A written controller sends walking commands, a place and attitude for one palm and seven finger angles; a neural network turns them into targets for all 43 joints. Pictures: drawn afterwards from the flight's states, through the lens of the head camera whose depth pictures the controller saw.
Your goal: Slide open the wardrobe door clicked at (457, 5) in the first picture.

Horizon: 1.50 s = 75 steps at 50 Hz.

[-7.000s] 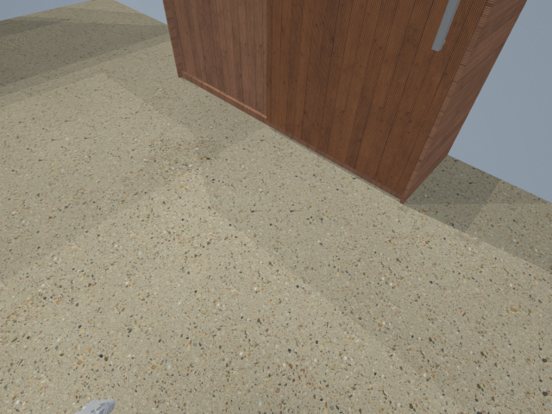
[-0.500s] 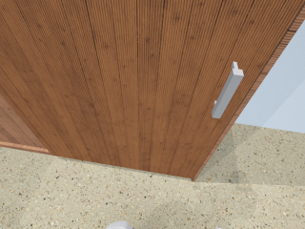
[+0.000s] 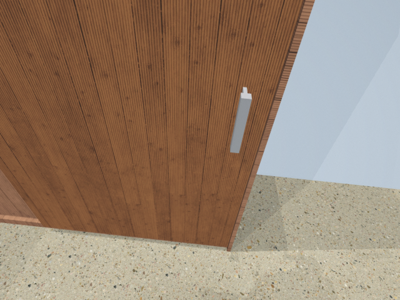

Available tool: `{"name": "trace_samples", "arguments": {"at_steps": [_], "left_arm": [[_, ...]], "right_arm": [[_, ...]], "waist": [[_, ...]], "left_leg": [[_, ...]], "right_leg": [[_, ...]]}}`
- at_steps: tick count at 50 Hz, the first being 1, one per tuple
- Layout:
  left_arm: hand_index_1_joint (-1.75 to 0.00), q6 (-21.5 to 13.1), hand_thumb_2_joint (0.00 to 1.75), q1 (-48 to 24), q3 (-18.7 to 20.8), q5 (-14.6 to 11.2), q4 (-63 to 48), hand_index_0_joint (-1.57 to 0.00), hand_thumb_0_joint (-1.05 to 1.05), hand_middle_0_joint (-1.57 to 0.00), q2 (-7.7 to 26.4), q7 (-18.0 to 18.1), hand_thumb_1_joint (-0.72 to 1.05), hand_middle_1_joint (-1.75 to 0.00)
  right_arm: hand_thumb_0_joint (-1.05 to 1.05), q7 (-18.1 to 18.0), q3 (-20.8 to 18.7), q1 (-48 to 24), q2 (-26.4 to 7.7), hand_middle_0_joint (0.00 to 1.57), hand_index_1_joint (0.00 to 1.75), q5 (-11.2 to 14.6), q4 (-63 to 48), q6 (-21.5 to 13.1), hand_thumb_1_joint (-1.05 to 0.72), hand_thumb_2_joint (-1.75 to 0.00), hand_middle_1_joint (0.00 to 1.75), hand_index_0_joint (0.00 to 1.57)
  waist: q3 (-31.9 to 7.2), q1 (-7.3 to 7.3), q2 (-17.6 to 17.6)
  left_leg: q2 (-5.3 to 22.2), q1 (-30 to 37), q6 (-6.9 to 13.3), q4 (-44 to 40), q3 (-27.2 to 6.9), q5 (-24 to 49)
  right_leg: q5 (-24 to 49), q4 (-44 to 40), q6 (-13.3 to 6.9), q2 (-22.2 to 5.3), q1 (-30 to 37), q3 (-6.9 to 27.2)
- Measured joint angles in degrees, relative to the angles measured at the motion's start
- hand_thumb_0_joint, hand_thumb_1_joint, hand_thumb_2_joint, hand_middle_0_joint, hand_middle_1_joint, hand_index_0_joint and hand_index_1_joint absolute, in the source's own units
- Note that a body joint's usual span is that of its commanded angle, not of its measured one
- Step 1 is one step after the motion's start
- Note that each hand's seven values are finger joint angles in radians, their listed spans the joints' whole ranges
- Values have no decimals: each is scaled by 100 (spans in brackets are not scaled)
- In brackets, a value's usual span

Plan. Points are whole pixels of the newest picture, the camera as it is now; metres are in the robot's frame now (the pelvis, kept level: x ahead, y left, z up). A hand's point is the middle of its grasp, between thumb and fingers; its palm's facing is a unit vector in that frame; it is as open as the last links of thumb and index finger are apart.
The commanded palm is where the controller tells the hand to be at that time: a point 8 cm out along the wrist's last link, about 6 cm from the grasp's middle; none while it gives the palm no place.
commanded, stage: come to a stop and stand still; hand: right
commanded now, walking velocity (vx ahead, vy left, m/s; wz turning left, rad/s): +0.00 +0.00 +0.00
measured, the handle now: (239, 120) +0.55 -0.09 +0.09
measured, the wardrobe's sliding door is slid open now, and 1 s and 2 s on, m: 0.00 0.00 0.00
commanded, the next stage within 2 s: none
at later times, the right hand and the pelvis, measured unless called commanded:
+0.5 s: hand out of the picture +0.00 -0.20 -0.16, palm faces +0.02 +0.98 -0.21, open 7.3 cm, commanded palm none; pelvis -0.01 -0.03 +0.01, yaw -1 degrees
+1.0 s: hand out of the picture +0.03 -0.17 -0.16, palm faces +0.02 +0.98 -0.19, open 7.3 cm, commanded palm none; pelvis +0.03 -0.01 +0.02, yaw -1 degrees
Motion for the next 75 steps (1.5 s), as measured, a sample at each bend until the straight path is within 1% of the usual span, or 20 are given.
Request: {"name": "trace_samples", "arguments": {"at_steps": [1,2,3,5,8,11,15,18,26,33,38,51,75], "left_arm": [[-30,-16,90,-18,-17,-15,2,-20,1,-20,-7,1,91,-30],[-30,-19,90,-56,-19,-33,35,-20,1,-20,20,5,91,-30],[-30,-16,90,-72,-15,-51,63,-20,1,-20,41,12,91,-30],[-30,-45,90,-55,21,-82,100,-20,0,-20,81,43,93,-30],[-30,-91,90,67,-1,-81,203,-20,0,-21,92,31,94,-30],[-30,-114,90,262,-41,-63,390,-20,0,-20,80,23,93,-30],[-30,-98,90,493,-66,-55,681,-20,1,-20,94,38,92,-30],[-30,-92,90,587,-82,-59,856,-20,1,-20,82,53,92,-30],[-30,-145,90,566,-128,-62,1056,-20,1,-20,-22,63,91,-30],[-30,-247,90,383,-179,-74,1105,-20,1,-20,-134,71,91,-30],[-30,-294,90,248,-193,-77,1150,-20,1,-20,-135,107,92,-30],[-30,-350,90,86,-215,-100,1272,-20,1,-20,-89,141,92,-30],[-30,-324,90,198,-243,-100,1492,-20,1,-20,-189,151,91,-30]], "right_arm": [[1,-4,7,30,17,20,30,-4,1,-46,-91,-90,30,20],[1,-10,30,27,90,20,30,-7,47,-74,-91,-90,30,20],[1,-4,71,50,159,20,30,-7,72,-96,-91,-90,30,20],[1,19,149,143,259,20,30,4,114,-162,-91,-90,30,20],[1,25,196,203,312,20,30,20,187,-189,-91,-90,30,20],[1,37,221,139,328,20,30,33,258,-161,-91,-90,30,20],[1,46,242,-19,369,20,30,22,289,-191,-91,-90,30,20],[2,12,231,-110,341,20,30,11,351,-203,-92,-90,30,20],[1,-6,237,-203,300,20,30,35,491,-244,-92,-90,30,20],[1,-34,266,-239,334,20,30,45,621,-267,-92,-90,30,20],[1,-49,286,-241,356,20,30,55,700,-285,-92,-90,30,20],[2,-62,327,-265,336,20,30,77,807,-318,-92,-90,30,20],[1,-70,335,-260,282,20,30,105,779,-383,-92,-90,30,20]], "waist": [[33,-32,5],[104,-44,-104],[159,-18,-202],[207,58,-291],[244,152,-221],[240,200,-90],[232,210,2],[238,223,34],[229,264,16],[227,237,21],[237,202,24],[295,175,113],[316,187,129]], "left_leg": [[-18,115,31,-332,-57,127],[-58,108,28,-425,-58,274],[-77,114,18,-502,-35,399],[-68,131,2,-677,-15,571],[-52,166,-15,-861,-14,692],[-56,202,-4,-982,-49,727],[-35,241,29,-1090,-97,783],[-7,276,15,-1137,-116,817],[15,351,-56,-1257,-130,828],[10,452,-125,-1336,-118,789],[-14,554,-118,-1378,-94,727],[-141,785,-2,-1453,-53,599],[-343,992,224,-1590,23,538]], "right_leg": [[13,28,-12,39,-79,-44],[35,32,-20,4,-114,-41],[86,-32,-20,-13,-113,-18],[227,-236,0,5,-87,7],[369,-441,-19,35,-47,13],[468,-625,-83,62,16,7],[579,-833,-134,130,95,18],[626,-945,-149,173,157,23],[647,-1112,-150,207,255,29],[615,-1211,-134,207,362,55],[554,-1229,-100,185,450,86],[372,-1171,39,60,622,137],[255,-1149,275,-139,755,221]]}}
